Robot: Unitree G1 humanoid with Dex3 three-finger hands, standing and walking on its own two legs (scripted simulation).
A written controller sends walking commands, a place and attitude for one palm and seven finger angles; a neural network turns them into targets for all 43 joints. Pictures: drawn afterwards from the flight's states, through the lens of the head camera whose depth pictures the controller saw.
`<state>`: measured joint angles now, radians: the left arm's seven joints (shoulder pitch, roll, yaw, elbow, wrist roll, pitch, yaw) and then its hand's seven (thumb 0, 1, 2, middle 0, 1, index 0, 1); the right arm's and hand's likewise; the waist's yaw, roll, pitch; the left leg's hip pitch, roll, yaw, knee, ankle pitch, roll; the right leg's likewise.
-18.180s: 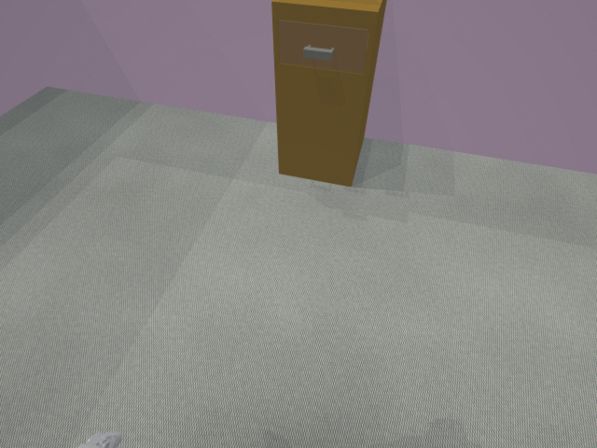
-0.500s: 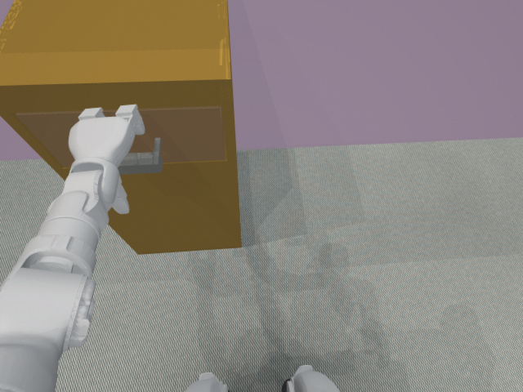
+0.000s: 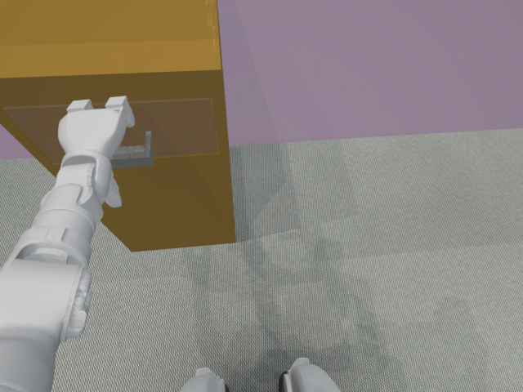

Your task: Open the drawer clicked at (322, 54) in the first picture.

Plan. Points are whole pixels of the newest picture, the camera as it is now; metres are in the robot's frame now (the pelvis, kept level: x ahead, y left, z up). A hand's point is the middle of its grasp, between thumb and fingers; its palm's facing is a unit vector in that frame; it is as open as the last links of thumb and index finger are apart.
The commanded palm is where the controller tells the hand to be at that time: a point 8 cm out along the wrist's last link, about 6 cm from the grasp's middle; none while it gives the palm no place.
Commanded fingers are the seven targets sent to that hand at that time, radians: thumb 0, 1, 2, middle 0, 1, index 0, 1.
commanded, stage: re-aim the fingers above the handle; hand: left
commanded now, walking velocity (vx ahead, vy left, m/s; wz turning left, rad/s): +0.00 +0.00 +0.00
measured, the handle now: (123, 147) +0.56 +0.22 -0.05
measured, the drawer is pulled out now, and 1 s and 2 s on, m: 0.00 0.00 0.00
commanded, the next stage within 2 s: lower the fingers behind the handle in 1.18 s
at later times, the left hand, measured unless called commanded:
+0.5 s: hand (105, 155) +0.50 +0.22 +0.00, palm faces -0.10 -0.04 -0.99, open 13.8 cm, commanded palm +0.49 +0.22 +0.07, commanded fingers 0.00 -0.50 0.30 -0.30 -1.20 -0.30 -1.20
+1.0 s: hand (103, 157) +0.49 +0.22 +0.01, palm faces -0.07 -0.04 -1.00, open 13.8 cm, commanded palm +0.48 +0.21 +0.07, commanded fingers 0.00 -0.50 0.30 -0.30 -1.20 -0.30 -1.20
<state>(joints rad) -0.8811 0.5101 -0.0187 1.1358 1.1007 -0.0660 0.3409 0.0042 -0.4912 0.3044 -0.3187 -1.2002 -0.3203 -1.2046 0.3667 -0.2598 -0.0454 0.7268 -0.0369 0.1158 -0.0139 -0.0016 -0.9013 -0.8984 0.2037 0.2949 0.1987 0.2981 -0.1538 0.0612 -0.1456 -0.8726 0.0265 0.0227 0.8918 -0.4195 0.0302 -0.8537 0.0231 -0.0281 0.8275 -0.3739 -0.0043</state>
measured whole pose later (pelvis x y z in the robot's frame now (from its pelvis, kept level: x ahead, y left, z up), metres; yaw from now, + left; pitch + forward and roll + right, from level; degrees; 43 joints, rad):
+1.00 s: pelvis +0.00 +0.00 +0.00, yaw +0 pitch +22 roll -2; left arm -0.84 0.49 -0.02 1.10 1.10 -0.07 0.34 0.00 -0.49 0.30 -0.32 -1.20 -0.32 -1.20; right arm 0.35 -0.25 -0.05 0.72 -0.04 0.12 -0.01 0.00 -0.90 -0.90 0.20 0.29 0.20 0.30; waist -0.13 0.06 -0.15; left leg -0.85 0.02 0.02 0.88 -0.42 0.03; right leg -0.82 0.02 -0.03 0.82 -0.38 0.00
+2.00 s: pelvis -0.01 +0.00 -0.02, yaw +0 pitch +27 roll -3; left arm -0.90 0.54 0.01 1.17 1.12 -0.09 0.36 0.00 -0.49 0.30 -0.32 -1.20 -0.32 -1.20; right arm 0.35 -0.25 -0.03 0.73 -0.05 0.08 -0.02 0.00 -0.90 -0.90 0.20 0.29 0.20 0.30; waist -0.17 0.06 -0.17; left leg -1.04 0.03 0.01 1.04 -0.47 0.03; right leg -1.02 0.03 -0.04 0.97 -0.42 -0.01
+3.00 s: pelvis -0.03 +0.00 -0.05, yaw -1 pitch +30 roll -3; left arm -0.94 0.55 0.00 1.16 1.13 -0.06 0.39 0.00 -0.49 0.30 -0.29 -1.20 -0.32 -1.20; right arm 0.34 -0.25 -0.01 0.73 -0.05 0.06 -0.01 0.00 -0.90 -0.90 0.20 0.29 0.20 0.30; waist -0.18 0.07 -0.17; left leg -1.19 0.04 0.00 1.17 -0.50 0.03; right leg -1.17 0.03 -0.05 1.10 -0.45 -0.01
